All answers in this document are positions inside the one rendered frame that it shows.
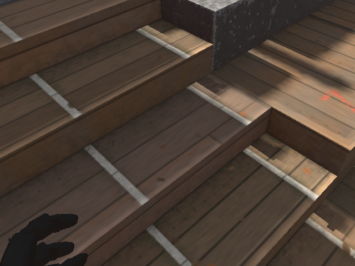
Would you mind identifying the left robot hand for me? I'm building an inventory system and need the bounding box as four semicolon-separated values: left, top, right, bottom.
0;213;88;266

